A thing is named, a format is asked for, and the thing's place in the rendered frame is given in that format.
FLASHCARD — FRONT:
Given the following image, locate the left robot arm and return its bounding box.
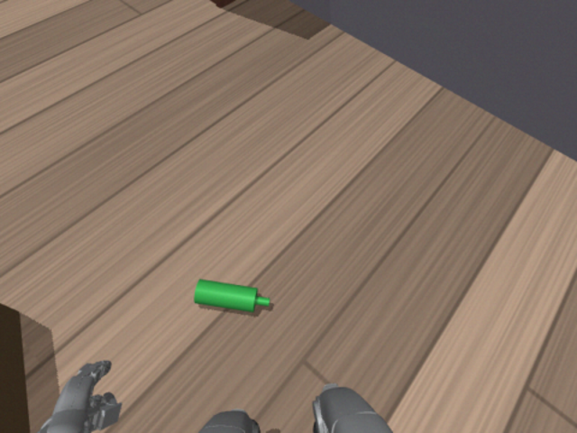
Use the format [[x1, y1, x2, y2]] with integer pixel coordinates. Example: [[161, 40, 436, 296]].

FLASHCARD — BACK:
[[37, 409, 91, 433]]

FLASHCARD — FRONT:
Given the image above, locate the left robot hand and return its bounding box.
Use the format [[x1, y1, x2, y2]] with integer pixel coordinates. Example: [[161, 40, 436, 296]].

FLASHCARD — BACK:
[[52, 361, 122, 432]]

